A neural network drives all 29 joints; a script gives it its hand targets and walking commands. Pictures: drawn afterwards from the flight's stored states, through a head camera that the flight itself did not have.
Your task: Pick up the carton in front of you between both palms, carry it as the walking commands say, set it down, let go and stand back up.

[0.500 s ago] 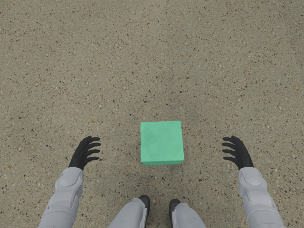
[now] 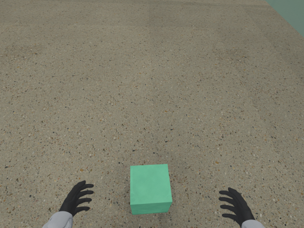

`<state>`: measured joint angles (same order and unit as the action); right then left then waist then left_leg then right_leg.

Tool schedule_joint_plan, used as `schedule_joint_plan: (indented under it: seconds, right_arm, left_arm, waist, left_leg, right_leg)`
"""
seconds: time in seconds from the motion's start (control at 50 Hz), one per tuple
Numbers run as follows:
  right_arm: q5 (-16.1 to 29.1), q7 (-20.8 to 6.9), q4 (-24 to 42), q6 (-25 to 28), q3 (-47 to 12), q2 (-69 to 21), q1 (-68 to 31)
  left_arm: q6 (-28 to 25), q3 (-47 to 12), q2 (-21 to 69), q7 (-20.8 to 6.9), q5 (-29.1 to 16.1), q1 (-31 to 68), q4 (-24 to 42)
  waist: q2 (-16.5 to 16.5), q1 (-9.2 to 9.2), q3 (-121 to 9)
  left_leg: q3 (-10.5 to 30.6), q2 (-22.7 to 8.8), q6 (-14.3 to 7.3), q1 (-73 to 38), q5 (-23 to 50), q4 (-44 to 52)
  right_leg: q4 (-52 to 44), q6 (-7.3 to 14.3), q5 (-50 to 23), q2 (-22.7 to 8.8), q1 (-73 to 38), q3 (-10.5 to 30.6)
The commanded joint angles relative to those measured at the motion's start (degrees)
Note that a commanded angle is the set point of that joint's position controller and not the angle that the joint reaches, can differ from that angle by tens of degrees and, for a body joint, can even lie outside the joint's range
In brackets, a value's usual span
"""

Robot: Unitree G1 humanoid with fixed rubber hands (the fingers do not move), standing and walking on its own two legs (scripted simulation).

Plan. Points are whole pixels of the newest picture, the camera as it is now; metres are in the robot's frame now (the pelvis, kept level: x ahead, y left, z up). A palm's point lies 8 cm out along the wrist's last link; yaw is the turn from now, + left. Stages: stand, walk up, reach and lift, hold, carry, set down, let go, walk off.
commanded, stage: let go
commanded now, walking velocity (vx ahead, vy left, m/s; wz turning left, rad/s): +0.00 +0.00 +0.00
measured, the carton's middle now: (149, 190) +0.39 +0.01 -0.65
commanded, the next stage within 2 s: stand in 0.22 s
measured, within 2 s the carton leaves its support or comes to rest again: neither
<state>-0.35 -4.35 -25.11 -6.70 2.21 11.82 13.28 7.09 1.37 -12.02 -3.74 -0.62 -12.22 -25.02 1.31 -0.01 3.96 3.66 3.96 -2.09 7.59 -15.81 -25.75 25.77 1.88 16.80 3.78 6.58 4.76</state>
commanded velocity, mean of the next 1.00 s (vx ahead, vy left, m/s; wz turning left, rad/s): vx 0.00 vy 0.00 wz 0.00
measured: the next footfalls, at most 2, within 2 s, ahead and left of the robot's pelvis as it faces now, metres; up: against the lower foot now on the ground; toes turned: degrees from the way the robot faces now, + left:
none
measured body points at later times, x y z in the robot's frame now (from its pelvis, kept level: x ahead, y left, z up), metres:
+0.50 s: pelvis +0.01 +0.00 +0.00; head +0.04 +0.01 +0.45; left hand +0.16 +0.29 -0.10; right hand +0.15 -0.30 -0.09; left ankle -0.02 +0.10 -0.74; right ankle -0.03 -0.10 -0.74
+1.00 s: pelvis +0.01 +0.01 +0.00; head +0.02 +0.01 +0.45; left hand +0.14 +0.30 -0.10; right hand +0.14 -0.29 -0.10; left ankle -0.02 +0.10 -0.74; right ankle -0.03 -0.10 -0.74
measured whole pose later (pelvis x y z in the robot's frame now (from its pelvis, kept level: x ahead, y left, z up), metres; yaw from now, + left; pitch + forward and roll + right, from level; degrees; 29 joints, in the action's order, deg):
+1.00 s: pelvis +0.01 +0.01 +0.00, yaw -1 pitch -1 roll +0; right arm -1.8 1.7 -48.9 0.1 2.6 19.4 8.6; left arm -0.4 1.6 -20.1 1.8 1.7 -10.0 -46.9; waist 0.0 0.0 0.4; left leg 3.0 3.9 -2.6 7.2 -15.5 -23.5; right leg 23.1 1.6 16.2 3.6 6.2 5.5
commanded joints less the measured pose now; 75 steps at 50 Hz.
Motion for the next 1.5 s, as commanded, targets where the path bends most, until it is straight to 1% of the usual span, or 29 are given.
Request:
schedule_joint_plan:
  seconds: [0.0,0.02,0.04,0.06,0.1,0.14,0.16,0.18,0.2,0.22,0.3,0.46,0.48,0.54,0.68,0.76,0.88,0.9,0.94,0.98,1.08,1.12,1.16,1.22,1.24,1.32,1.34,1.46,1.48]
  right_arm:
    - [-0.7,-0.6,9.1,-0.7,1.8,6.2,-7.0]
    - [-0.1,-0.1,3.5,-1.4,1.6,6.5,-3.0]
    - [-1.7,0.1,4.6,-1.2,3.1,6.1,-4.1]
    - [-0.7,0.2,6.3,-0.9,2.1,4.7,-2.1]
    - [0.2,0.8,6.1,-0.9,2.0,7.9,-2.3]
    - [-0.8,1.4,4.4,0.2,2.4,6.2,-2.1]
    - [-1.2,2.5,-0.3,1.0,2.7,8.4,-0.6]
    - [-1.0,3.1,3.8,1.9,1.4,6.1,-6.2]
    - [-1.2,3.1,1.1,1.1,-0.5,6.1,0.1]
    - [-2.5,4.7,-3.7,3.0,2.7,12.5,-5.1]
    - [-2.9,5.6,-7.1,5.0,3.5,13.1,-4.9]
    - [-0.9,5.3,-12.8,6.7,3.0,12.0,-5.0]
    - [-1.5,5.9,-13.7,7.0,2.6,12.5,-5.5]
    - [-1.2,5.8,-15.2,6.4,2.8,15.2,-6.4]
    - [-0.7,6.2,-17.2,6.8,2.7,16.0,-3.0]
    - [-1.4,6.0,-17.3,7.0,2.8,15.8,-7.1]
    - [-2.0,6.4,-20.2,7.8,2.2,15.8,-7.2]
    - [-1.5,6.3,-21.2,7.5,1.6,15.6,-6.2]
    - [-1.2,5.9,-20.8,7.3,2.5,17.1,-7.1]
    - [-1.0,6.2,-21.4,7.8,2.3,16.5,-8.0]
    - [-0.9,6.2,-22.4,7.6,2.1,17.2,-6.2]
    - [-1.7,5.8,-22.2,7.9,2.4,17.9,-7.7]
    - [-0.9,5.9,-24.3,7.6,1.7,16.6,-7.0]
    - [0.0,6.2,-25.1,8.2,1.9,17.8,-7.2]
    - [-0.6,6.4,-25.7,8.2,1.5,18.4,-5.4]
    - [-1.0,6.3,-27.0,7.7,1.8,19.1,-7.6]
    - [-0.9,6.0,-26.7,7.5,2.0,19.5,-7.9]
    - [-0.5,5.9,-28.4,8.0,0.9,19.0,-8.3]
    - [-1.0,5.7,-27.0,8.1,1.8,19.7,-9.5]
  left_arm:
    - [1.0,2.5,-4.0,0.5,1.7,2.0,7.7]
    - [0.9,2.3,-3.5,0.3,1.1,3.3,6.3]
    - [0.8,2.7,-3.3,0.5,1.5,0.7,7.5]
    - [0.9,1.8,-3.5,0.3,1.0,0.7,7.0]
    - [1.0,2.1,-4.8,0.3,0.9,-2.8,4.9]
    - [3.4,0.5,-5.3,2.1,0.8,6.1,12.6]
    - [4.4,3.3,-8.4,2.1,2.5,6.3,10.3]
    - [4.0,1.6,-6.6,2.2,0.4,9.4,10.5]
    - [4.0,2.8,-7.0,2.0,1.1,9.0,12.5]
    - [-0.5,4.4,-12.8,4.9,2.3,1.7,0.0]
    - [-5.0,4.8,-13.4,5.6,2.7,2.4,-3.3]
    - [-6.8,2.5,-13.0,5.4,1.5,3.9,-9.5]
    - [-6.8,2.5,-12.3,5.5,1.5,4.8,-9.6]
    - [-6.7,2.2,-15.4,6.0,1.7,2.4,-11.6]
    - [-7.1,2.5,-15.9,6.2,2.5,1.3,-15.9]
    - [-7.5,2.7,-17.2,6.2,2.5,3.5,-16.9]
    - [-8.2,1.7,-14.6,5.6,2.4,3.5,-18.4]
    - [-8.5,2.1,-16.2,5.9,2.2,1.7,-19.7]
    - [-8.1,2.2,-17.4,5.6,2.1,4.4,-18.7]
    - [-7.8,2.5,-17.2,5.5,2.6,5.3,-19.7]
    - [-8.6,2.1,-16.2,5.7,2.0,5.2,-20.9]
    - [-7.9,2.5,-18.1,5.6,2.0,4.9,-22.1]
    - [-8.1,2.6,-18.5,5.7,1.7,5.0,-22.1]
    - [-7.9,2.0,-18.1,5.5,1.6,5.7,-23.3]
    - [-8.0,1.8,-16.9,5.7,2.3,4.9,-22.8]
    - [-7.5,1.5,-17.2,5.7,1.8,4.3,-24.8]
    - [-7.7,1.4,-17.5,5.8,1.6,4.9,-25.3]
    - [-8.2,1.6,-18.6,5.7,1.2,4.9,-26.3]
    - [-8.5,1.5,-19.8,5.7,1.7,4.3,-26.6]
  waist:
    - [-3.0,3.64,-0.8]
    - [-6.0,1.30,-0.8]
    - [-5.9,2.42,-2.8]
    - [-3.2,0.13,-1.7]
    - [-4.3,0.90,-1.9]
    - [2.3,-1.76,-5.5]
    - [-2.2,-1.81,-0.2]
    - [0.7,-0.67,0.7]
    - [-2.7,-0.49,-1.1]
    - [3.3,1.54,0.3]
    - [1.0,0.18,-1.8]
    - [-4.0,-0.76,-10.7]
    - [0.1,-0.68,-12.6]
    - [-1.3,-0.07,-12.0]
    - [-4.8,-0.57,-8.4]
    - [-0.3,-0.19,-4.9]
    - [-4.4,0.60,-2.2]
    - [2.1,0.96,-4.5]
    - [-2.3,0.63,-6.2]
    - [-1.0,-0.30,-3.7]
    - [-2.3,-0.60,-8.0]
    - [3.6,-0.54,-6.6]
    - [-2.9,0.27,-6.1]
    - [1.9,-0.53,-8.0]
    - [-3.3,0.57,-3.8]
    - [-3.0,0.02,0.6]
    - [1.3,-0.45,-5.9]
    - [-3.1,0.20,-4.9]
    - [0.5,-0.44,-5.3]
  left_leg:
    - [-0.8,-3.8,2.5,-2.0,8.5,3.3]
    - [-0.5,-4.6,2.4,-4.8,8.8,3.8]
    - [0.2,-4.2,2.5,-5.2,13.1,2.9]
    - [-0.2,-4.1,2.4,-5.3,13.1,1.7]
    - [-0.3,-4.4,2.8,-7.0,16.0,1.9]
    - [0.3,-3.3,1.8,-9.4,11.7,0.5]
    - [-1.1,-2.3,2.2,-3.7,9.4,0.2]
    - [-0.9,-2.0,2.0,-2.6,7.2,0.7]
    - [-1.5,-2.3,2.3,-2.5,4.7,2.6]
    - [3.6,-5.1,2.8,4.7,2.4,1.9]
    - [4.9,-5.3,1.5,4.5,1.2,2.5]
    - [4.3,-7.5,2.6,-0.8,22.2,-1.6]
    - [3.9,-7.3,2.5,-1.0,25.1,-1.7]
    - [3.4,-7.2,2.1,-2.9,33.1,-2.5]
    - [3.8,-7.9,1.5,-0.7,27.5,0.1]
    - [5.7,-7.9,0.7,-0.5,18.5,2.3]
    - [5.8,-7.9,0.9,1.5,16.6,5.4]
    - [6.9,-8.5,0.2,-1.1,15.8,4.9]
    - [6.0,-8.7,1.5,-1.5,17.8,5.1]
    - [6.8,-8.4,1.4,-0.6,12.4,6.5]
    - [6.1,-8.3,1.1,-4.5,19.4,5.8]
    - [5.0,-8.2,1.4,-4.3,21.2,5.4]
    - [6.0,-8.3,1.2,-2.0,19.0,7.2]
    - [7.1,-9.0,1.5,-5.7,23.5,7.2]
    - [6.3,-8.6,1.7,-3.0,22.0,6.9]
    - [8.1,-9.7,1.4,0.5,13.6,9.7]
    - [7.1,-8.7,0.6,-4.0,12.6,8.3]
    - [6.7,-8.7,0.6,-4.4,18.8,6.6]
    - [6.2,-8.5,0.5,-5.4,19.6,6.0]
  right_leg:
    - [-3.8,-1.3,-6.1,-3.0,1.2,-2.4]
    - [-4.4,-1.4,-6.8,-3.1,3.0,-1.7]
    - [-3.3,-1.2,-9.5,-3.4,0.9,-1.4]
    - [-3.1,-1.6,-10.5,-2.9,2.6,-1.8]
    - [-3.5,-1.5,-11.2,-2.8,2.0,-0.9]
    - [-1.7,-0.7,-10.3,-1.8,2.6,-1.8]
    - [-2.7,-0.6,-10.9,-3.7,3.3,0.0]
    - [-2.3,-1.4,-8.9,-3.2,3.8,-0.9]
    - [-2.2,-1.2,-7.7,-3.3,1.2,-1.4]
    - [-2.3,-2.5,-1.9,-3.6,6.9,1.1]
    - [-1.7,-1.2,0.4,-5.7,5.3,3.5]
    - [-0.7,-2.1,-20.7,-7.7,1.2,4.6]
    - [0.4,-2.1,-23.0,-6.2,-0.2,3.2]
    - [2.1,-2.2,-33.9,-6.4,0.1,1.6]
    - [-0.9,-0.6,-26.8,-7.7,-1.5,4.9]
    - [-4.2,-1.9,-19.6,-7.1,1.4,4.6]
    - [-5.1,-0.8,-16.2,-8.0,-0.1,6.4]
    - [-5.1,-0.1,-16.7,-8.3,0.8,6.4]
    - [-5.2,-0.9,-13.5,-7.1,1.6,5.1]
    - [-5.6,-0.4,-11.9,-7.6,1.5,7.0]
    - [-5.6,-0.7,-16.9,-7.4,-0.8,6.3]
    - [-5.2,-1.4,-19.8,-7.6,-0.7,4.9]
    - [-5.1,-0.3,-16.6,-8.4,-1.5,6.6]
    - [-4.8,-0.1,-18.8,-8.5,-1.1,6.4]
    - [-6.5,-0.3,-19.8,-8.7,-1.3,7.2]
    - [-7.7,-0.9,-10.8,-8.2,1.2,7.1]
    - [-8.1,-0.6,-11.7,-8.0,-0.2,7.2]
    - [-9.1,-1.0,-19.4,-8.9,-1.5,7.8]
    - [-8.2,-1.0,-21.7,-8.1,-0.6,5.6]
